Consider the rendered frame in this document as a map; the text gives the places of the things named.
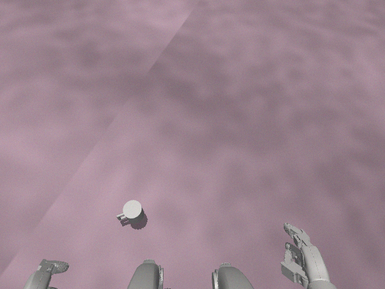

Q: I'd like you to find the right robot hand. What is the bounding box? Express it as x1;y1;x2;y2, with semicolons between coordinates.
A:
281;223;331;289

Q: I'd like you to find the left robot hand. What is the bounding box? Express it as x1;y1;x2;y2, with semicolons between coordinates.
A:
23;259;69;289

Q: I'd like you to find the mug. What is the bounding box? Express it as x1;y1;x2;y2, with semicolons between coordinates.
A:
116;200;144;223

